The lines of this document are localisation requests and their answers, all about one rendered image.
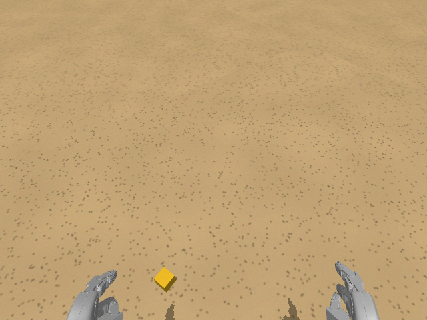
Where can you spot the left robot hand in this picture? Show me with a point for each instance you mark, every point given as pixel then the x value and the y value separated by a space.
pixel 86 305

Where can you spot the cube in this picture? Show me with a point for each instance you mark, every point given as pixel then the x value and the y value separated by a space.
pixel 165 279

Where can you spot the right robot hand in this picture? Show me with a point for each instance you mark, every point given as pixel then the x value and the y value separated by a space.
pixel 359 304

